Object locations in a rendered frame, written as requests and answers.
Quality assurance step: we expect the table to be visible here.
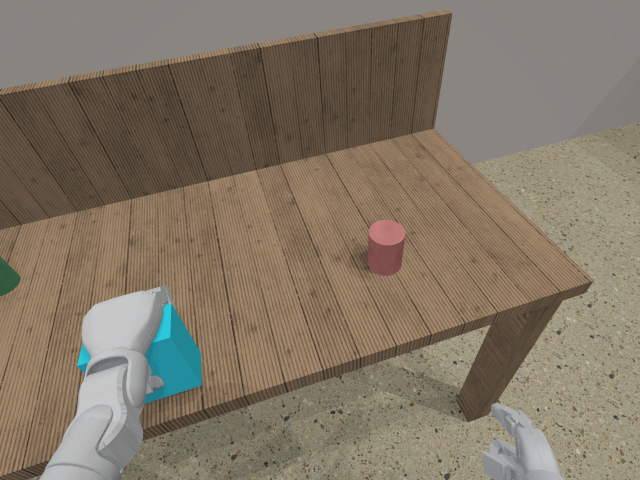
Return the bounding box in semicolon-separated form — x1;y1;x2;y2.
0;10;594;480

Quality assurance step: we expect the robot left hand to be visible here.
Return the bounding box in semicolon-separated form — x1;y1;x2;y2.
82;285;175;395

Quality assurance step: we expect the sponge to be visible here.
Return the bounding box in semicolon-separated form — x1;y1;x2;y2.
77;304;202;404

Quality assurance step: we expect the left robot forearm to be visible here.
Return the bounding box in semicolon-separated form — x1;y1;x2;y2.
39;349;148;480

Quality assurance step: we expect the robot right hand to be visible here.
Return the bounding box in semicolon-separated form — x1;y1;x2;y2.
483;403;561;480

